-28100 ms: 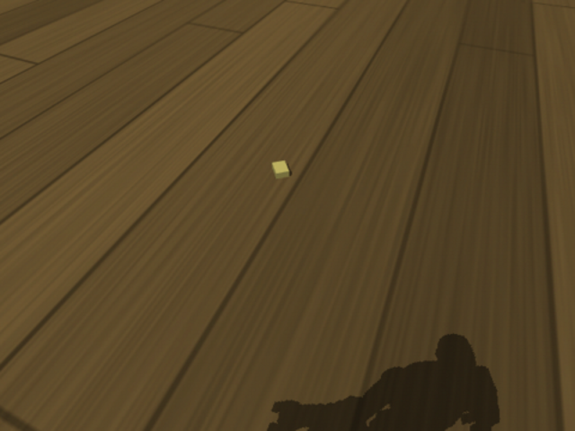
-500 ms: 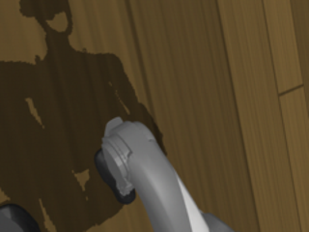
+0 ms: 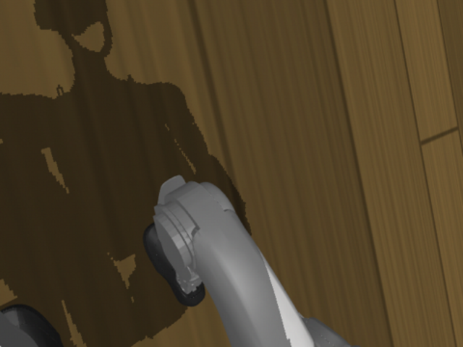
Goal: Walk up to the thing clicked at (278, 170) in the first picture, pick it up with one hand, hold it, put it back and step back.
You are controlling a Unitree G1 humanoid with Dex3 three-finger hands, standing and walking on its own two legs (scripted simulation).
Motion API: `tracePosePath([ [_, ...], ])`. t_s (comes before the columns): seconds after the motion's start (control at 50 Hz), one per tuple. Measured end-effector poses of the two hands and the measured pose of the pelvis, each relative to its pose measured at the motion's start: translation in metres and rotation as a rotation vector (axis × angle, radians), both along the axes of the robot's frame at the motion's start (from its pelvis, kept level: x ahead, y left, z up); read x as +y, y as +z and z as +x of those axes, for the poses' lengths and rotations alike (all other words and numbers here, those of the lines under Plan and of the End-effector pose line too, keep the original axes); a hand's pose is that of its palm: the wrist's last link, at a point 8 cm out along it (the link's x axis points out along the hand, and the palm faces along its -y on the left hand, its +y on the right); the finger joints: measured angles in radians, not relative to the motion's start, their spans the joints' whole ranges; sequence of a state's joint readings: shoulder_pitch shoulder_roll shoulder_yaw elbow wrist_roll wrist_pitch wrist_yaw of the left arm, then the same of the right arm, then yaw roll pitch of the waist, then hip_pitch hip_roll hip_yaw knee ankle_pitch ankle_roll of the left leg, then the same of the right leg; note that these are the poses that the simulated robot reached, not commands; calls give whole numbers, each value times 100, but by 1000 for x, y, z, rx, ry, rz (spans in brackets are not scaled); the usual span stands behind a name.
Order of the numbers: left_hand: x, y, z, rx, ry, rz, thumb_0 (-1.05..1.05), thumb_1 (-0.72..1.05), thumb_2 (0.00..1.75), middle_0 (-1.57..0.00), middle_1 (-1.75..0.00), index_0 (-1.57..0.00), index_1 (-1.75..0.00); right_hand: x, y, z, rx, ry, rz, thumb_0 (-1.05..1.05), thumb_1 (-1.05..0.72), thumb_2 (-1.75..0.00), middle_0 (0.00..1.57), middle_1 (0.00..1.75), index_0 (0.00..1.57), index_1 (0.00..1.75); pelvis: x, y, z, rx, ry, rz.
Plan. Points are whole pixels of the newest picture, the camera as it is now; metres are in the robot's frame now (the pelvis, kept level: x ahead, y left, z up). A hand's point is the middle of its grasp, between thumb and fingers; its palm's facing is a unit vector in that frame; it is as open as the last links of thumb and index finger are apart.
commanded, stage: close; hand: left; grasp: from above
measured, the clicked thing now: out of the picture +0.49 +0.37 -0.31
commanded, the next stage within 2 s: none
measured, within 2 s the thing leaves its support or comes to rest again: neither
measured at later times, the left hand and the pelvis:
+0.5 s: hand out of the picture +0.48 +0.36 -0.25, palm faces -0.29 -0.32 -0.90, open 10.2 cm; pelvis +0.00 +0.00 +0.00, yaw +0 degrees
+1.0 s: hand out of the picture +0.48 +0.36 -0.25, palm faces -0.30 -0.31 -0.90, open 9.7 cm; pelvis +0.00 +0.00 +0.00, yaw +0 degrees
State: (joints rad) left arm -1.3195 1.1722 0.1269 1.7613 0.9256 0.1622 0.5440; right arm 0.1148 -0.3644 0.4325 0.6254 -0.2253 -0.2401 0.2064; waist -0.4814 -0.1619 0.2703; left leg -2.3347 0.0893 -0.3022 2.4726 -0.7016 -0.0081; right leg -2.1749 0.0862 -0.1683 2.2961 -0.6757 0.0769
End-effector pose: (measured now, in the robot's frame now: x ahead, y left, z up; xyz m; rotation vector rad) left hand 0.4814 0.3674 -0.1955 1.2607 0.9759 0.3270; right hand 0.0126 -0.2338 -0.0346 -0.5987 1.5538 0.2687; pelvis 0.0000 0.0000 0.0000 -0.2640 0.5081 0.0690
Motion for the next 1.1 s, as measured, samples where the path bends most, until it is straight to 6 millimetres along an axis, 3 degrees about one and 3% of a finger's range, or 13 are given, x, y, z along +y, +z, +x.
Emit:
tracePosePath([
  [1.1, -1, 6, 2, 5, -26, 4, 0, 17, 34, -70, -46, -68, -42, 0, 1, -3, -1, -7, -7, 0, -91, -90, 20, 30, 20, 30, 0, 1, 0, 0, 4, 0],
])
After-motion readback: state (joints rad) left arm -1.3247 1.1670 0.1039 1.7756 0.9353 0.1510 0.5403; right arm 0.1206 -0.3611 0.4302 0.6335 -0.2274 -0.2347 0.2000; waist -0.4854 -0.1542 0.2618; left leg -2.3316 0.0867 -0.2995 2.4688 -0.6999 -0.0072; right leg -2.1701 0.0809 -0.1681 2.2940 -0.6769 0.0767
